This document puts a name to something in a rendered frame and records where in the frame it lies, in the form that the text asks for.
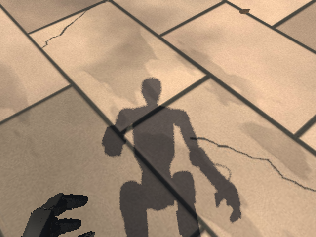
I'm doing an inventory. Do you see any robot left hand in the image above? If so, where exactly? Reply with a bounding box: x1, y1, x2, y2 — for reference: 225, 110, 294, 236
21, 193, 95, 237

